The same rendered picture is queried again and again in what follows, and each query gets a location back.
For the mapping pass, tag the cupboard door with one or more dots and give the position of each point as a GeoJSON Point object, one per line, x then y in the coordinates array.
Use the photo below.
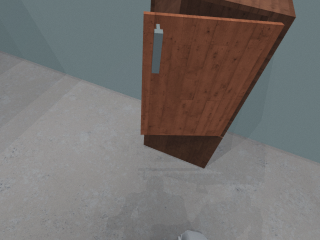
{"type": "Point", "coordinates": [206, 66]}

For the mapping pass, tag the handle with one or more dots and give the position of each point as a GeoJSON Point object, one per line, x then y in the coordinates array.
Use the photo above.
{"type": "Point", "coordinates": [157, 49]}

